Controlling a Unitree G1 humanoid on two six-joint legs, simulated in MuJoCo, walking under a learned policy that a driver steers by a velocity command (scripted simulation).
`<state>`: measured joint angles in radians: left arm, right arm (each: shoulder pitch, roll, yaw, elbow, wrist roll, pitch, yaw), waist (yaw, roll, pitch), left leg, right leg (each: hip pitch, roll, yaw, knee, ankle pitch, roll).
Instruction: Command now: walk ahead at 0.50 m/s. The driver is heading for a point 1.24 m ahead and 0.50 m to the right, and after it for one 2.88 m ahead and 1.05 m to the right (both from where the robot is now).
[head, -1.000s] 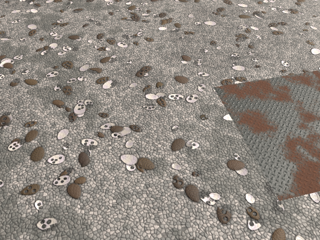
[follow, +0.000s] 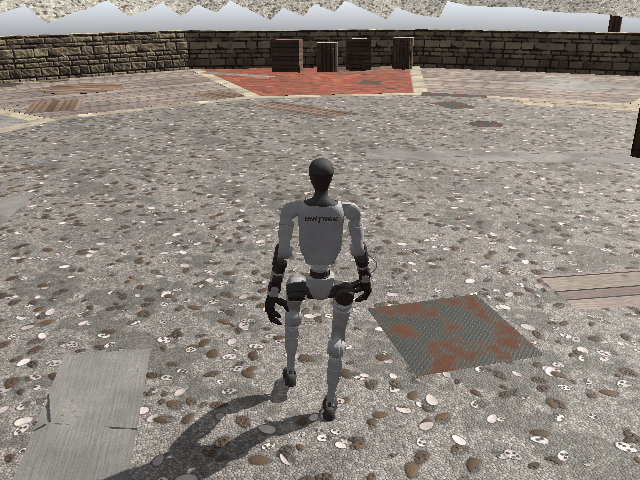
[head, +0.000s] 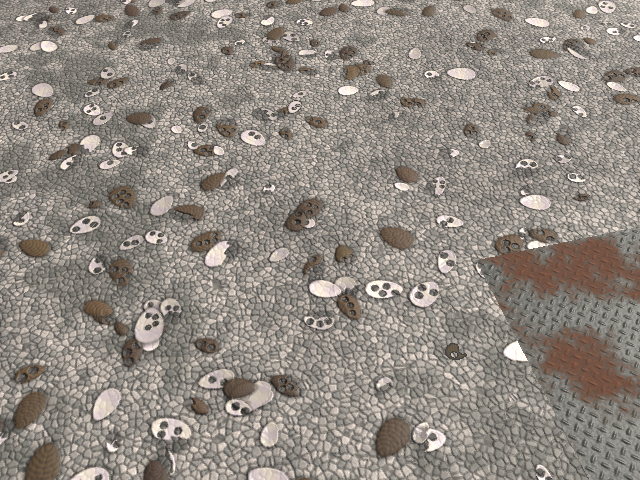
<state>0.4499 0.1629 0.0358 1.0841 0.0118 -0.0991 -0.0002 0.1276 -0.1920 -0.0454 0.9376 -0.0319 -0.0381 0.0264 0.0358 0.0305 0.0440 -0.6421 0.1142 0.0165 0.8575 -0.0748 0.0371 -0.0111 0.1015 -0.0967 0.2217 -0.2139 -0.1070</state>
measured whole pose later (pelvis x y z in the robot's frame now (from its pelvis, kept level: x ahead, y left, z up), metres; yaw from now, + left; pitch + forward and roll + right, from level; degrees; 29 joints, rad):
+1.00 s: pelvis +0.51 -0.08 +0.00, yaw -30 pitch +1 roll +0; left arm 0.32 0.25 0.08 0.91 0.00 -0.05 0.00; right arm 0.14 -0.24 -0.06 0.80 -0.05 -0.04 0.01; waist 0.02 0.03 0.06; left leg -0.60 0.14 -0.03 1.08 -0.26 -0.04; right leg -0.16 0.15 0.00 0.34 -0.19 -0.15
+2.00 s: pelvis +0.92 -0.40 +0.00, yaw -44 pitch +0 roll +0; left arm 0.22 0.23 0.03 0.83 0.03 -0.07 -0.01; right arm 0.34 -0.26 -0.05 0.88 -0.02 -0.04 0.02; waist -0.02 0.04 0.02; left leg -0.42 0.04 -0.01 1.07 -0.33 0.06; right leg -0.23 0.04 -0.10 0.39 -0.18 -0.08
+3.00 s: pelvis +1.14 -0.60 -0.01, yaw -10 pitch +1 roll +0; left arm 0.17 0.27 0.03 0.73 0.02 0.01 0.05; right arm 0.24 -0.31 -0.09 0.75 -0.02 0.05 0.00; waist -0.03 0.05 0.03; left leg -0.39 -0.18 -0.21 0.67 -0.37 0.03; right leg -0.26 0.05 0.05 0.48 -0.23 -0.03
